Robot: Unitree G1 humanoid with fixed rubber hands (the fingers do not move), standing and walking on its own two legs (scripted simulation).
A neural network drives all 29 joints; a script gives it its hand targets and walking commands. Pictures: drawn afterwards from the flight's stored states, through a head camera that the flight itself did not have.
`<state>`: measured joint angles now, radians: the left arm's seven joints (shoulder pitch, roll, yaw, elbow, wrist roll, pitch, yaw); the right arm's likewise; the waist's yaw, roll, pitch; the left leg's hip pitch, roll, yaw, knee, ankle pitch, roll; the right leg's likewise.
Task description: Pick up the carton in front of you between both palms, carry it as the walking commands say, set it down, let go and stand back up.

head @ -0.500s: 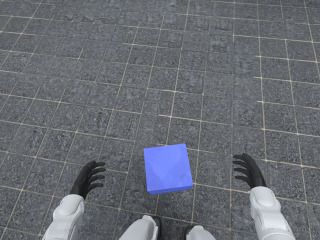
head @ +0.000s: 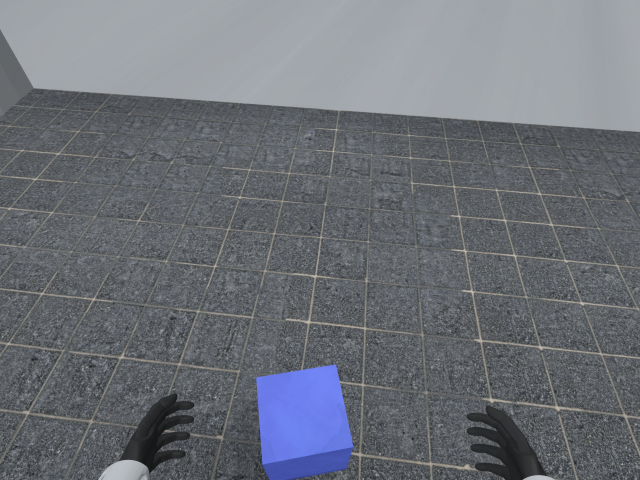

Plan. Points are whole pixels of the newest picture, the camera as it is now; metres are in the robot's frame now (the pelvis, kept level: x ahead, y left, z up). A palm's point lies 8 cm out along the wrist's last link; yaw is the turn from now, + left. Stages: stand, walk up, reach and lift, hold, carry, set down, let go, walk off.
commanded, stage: let go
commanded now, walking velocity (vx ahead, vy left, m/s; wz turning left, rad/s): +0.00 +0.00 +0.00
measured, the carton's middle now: (303, 425) +0.36 +0.05 -0.65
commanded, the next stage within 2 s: stand in 0.24 s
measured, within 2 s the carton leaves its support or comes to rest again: neither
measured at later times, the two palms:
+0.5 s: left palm (102, 471) +0.15 +0.28 -0.09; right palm out of the picture +0.12 -0.29 -0.08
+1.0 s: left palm (83, 466) +0.15 +0.31 -0.09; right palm out of the picture +0.13 -0.28 -0.09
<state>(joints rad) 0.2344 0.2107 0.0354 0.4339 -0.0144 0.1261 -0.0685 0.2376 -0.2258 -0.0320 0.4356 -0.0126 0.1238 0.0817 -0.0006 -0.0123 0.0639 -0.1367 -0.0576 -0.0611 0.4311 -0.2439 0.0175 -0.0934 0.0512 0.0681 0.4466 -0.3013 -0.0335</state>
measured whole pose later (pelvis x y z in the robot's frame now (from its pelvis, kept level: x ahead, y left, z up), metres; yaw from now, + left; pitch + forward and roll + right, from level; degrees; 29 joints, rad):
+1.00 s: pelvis +0.02 +0.02 +0.00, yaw -2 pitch -1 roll +0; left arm 0.15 0.36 0.03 0.83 0.03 0.00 0.03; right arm 0.15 -0.34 -0.03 0.85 -0.03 -0.01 -0.03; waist 0.00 -0.02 0.02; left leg -0.14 -0.07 -0.03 0.42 -0.27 0.05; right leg -0.09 0.04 0.10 0.42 -0.31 -0.01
